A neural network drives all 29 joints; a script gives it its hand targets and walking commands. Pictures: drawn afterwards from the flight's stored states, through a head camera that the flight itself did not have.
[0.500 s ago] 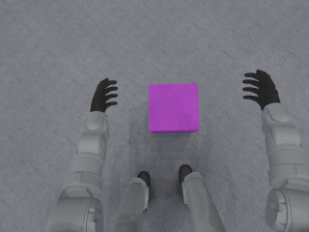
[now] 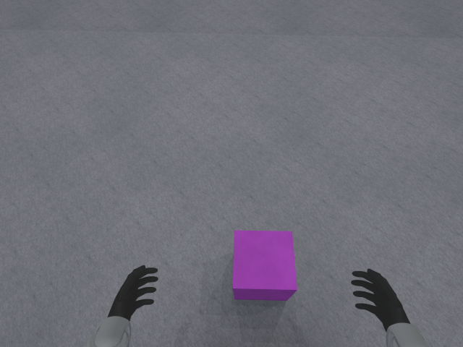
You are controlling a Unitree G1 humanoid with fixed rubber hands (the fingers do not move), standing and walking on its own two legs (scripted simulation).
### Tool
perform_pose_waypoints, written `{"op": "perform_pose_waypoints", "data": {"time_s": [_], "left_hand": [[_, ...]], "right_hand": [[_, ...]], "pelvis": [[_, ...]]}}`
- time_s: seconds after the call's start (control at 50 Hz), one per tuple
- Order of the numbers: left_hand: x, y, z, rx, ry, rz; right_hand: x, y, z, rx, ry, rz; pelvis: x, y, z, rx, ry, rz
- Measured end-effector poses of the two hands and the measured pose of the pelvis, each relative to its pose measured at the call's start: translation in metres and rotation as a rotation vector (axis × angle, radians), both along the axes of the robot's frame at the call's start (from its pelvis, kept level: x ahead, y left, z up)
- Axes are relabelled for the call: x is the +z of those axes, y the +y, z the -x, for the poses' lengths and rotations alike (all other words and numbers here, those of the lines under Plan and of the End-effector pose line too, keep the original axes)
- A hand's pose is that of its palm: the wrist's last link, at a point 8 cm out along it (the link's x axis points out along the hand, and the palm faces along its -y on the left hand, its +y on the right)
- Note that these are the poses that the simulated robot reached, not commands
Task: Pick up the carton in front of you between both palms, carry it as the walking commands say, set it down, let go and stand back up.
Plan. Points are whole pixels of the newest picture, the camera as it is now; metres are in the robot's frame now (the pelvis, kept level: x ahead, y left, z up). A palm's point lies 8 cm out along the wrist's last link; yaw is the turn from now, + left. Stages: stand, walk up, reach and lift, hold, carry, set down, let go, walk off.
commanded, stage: let go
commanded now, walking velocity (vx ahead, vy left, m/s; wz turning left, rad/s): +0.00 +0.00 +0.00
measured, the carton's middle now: (261, 267) +0.41 -0.06 -0.64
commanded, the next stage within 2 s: stand in 0.52 s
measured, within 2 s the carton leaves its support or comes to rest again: neither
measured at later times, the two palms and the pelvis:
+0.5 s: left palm (107, 333) +0.17 +0.23 -0.06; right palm (399, 341) +0.17 -0.23 -0.06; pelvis +0.01 +0.00 +0.01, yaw +0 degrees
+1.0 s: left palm out of the picture +0.14 +0.29 -0.08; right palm out of the picture +0.15 -0.29 -0.08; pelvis +0.02 -0.01 +0.00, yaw +1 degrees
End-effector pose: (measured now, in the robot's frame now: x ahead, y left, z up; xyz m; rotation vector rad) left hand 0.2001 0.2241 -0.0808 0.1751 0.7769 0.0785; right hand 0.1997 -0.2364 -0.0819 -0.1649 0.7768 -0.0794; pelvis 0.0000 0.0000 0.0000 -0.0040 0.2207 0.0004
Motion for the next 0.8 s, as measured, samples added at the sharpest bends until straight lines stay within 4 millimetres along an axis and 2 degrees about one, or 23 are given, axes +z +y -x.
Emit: {"op": "perform_pose_waypoints", "data": {"time_s": [0.08,0.18,0.32,0.52,0.7,0.8], "left_hand": [[0.014,0.011,0.02,-0.001,0.001,-0.003],[0.022,0.019,0.033,-0.006,0.002,-0.002],[0.024,0.017,0.033,-0.011,0.011,0.004],[0.024,0.009,0.033,-0.01,0.024,0.004],[0.006,0.051,0.053,0.054,0.113,-0.165],[0.002,0.062,0.06,0.072,0.152,-0.195]], "right_hand": [[0.013,0.006,0.021,0.0,0.002,-0.001],[0.021,0.012,0.034,0.011,0.007,-0.002],[0.023,0.014,0.035,0.019,0.017,-0.004],[0.023,0.007,0.034,0.015,0.024,0.0],[0.009,-0.037,0.04,-0.012,0.074,0.156],[0.006,-0.05,0.043,-0.013,0.104,0.189]], "pelvis": [[0.007,0.005,-0.005,-0.001,-0.096,0.004],[0.009,0.009,-0.007,-0.001,-0.195,0.006],[0.008,0.01,-0.005,-0.002,-0.281,0.008],[0.007,0.003,-0.005,0.0,-0.311,0.006],[0.002,-0.002,-0.01,0.009,-0.231,0.004],[0.002,-0.004,-0.014,0.015,-0.221,0.003]]}}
